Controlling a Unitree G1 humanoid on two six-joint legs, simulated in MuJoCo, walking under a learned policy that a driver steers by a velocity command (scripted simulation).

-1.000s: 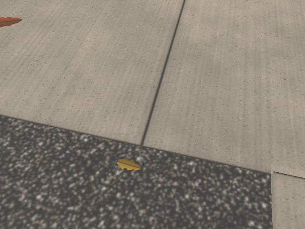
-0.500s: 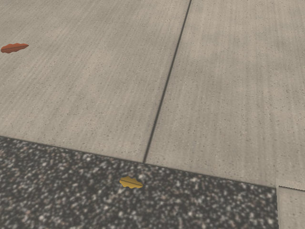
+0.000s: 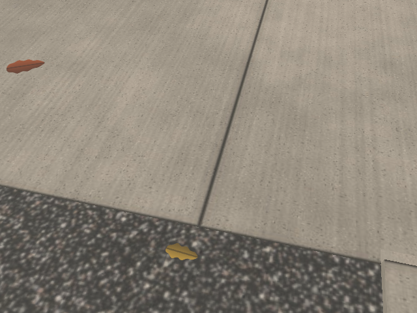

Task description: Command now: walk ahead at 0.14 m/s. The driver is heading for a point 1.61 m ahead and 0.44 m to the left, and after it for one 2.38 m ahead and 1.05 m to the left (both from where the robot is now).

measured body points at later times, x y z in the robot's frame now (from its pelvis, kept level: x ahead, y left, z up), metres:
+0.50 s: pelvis +0.15 +0.04 +0.01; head +0.17 +0.05 +0.46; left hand +0.34 +0.28 -0.11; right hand +0.06 -0.20 -0.13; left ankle +0.03 +0.13 -0.74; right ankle +0.31 -0.12 -0.68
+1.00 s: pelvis +0.38 -0.01 +0.01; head +0.40 -0.02 +0.46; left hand +0.43 +0.24 -0.13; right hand +0.49 -0.27 -0.13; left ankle +0.46 +0.14 -0.71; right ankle +0.40 -0.09 -0.74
